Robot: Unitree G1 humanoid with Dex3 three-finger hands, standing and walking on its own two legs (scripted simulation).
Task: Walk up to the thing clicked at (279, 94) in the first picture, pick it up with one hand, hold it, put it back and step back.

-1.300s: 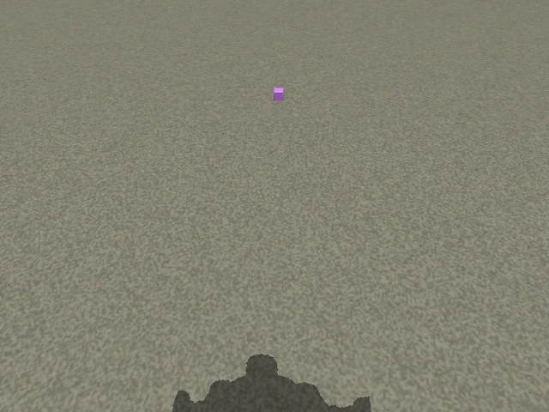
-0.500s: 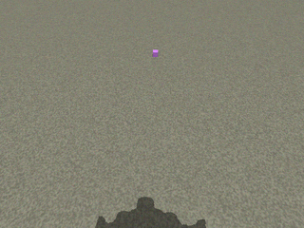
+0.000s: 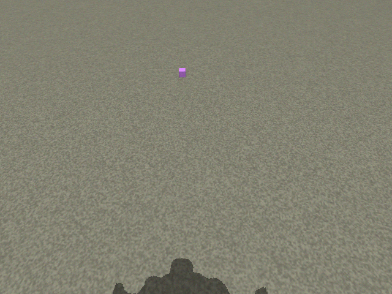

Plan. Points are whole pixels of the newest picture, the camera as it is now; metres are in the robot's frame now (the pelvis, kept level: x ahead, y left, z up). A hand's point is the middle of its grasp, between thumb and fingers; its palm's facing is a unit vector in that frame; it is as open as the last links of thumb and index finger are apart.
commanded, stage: walk up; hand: left
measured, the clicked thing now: (182, 72) +2.10 +0.19 -0.75
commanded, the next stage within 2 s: none
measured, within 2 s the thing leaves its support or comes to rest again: neither
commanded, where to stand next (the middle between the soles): +1.70 -0.05 m, yaw -2 degrees
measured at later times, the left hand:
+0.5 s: hand (124, 263) +0.22 +0.20 -0.14, palm faces +0.03 -0.93 -0.37, open 7.4 cm
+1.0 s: hand (153, 136) +0.64 +0.18 -0.13, palm faces -0.11 -0.91 -0.41, open 7.4 cm
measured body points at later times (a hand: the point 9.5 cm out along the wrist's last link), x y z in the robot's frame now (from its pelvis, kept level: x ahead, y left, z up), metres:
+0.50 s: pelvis +0.20 -0.09 +0.00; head +0.21 -0.09 +0.45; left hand +0.21 +0.24 -0.11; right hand +0.32 -0.41 -0.11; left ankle +0.36 +0.07 -0.70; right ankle +0.13 -0.19 -0.75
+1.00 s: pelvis +0.52 -0.10 -0.02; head +0.53 -0.12 +0.43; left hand +0.64 +0.23 -0.11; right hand +0.54 -0.43 -0.14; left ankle +0.42 +0.07 -0.74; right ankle +0.66 -0.24 -0.74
